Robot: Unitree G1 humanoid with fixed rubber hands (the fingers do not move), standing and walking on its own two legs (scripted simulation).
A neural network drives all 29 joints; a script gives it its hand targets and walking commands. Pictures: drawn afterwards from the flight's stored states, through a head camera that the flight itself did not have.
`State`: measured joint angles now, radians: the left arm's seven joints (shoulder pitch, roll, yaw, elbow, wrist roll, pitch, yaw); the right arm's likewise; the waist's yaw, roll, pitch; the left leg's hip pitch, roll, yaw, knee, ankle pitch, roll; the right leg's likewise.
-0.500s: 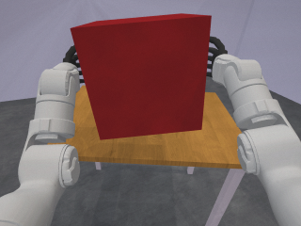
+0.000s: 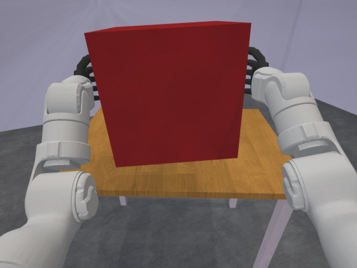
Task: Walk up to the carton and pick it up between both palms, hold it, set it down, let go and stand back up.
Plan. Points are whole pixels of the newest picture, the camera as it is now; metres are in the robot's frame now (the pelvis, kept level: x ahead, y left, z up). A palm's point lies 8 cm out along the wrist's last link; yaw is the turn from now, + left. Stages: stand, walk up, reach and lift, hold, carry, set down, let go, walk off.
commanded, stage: hold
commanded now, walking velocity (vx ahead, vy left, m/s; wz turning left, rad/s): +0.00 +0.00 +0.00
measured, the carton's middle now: (171, 86) +0.45 +0.00 +0.29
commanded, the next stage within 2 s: none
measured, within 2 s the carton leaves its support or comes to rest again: neither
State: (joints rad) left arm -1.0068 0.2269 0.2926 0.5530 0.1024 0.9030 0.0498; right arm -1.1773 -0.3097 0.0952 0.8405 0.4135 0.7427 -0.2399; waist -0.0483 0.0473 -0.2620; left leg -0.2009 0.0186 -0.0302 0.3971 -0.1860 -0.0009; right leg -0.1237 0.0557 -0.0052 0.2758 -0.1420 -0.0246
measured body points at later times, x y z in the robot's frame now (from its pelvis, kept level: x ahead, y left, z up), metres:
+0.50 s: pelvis -0.01 +0.00 +0.00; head -0.11 +0.01 +0.44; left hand +0.38 +0.19 +0.32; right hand +0.37 -0.18 +0.34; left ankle +0.02 +0.12 -0.75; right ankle +0.00 -0.11 -0.75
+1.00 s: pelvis +0.00 +0.00 +0.00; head -0.10 +0.01 +0.44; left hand +0.38 +0.20 +0.32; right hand +0.38 -0.17 +0.34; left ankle +0.02 +0.12 -0.75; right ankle +0.00 -0.11 -0.75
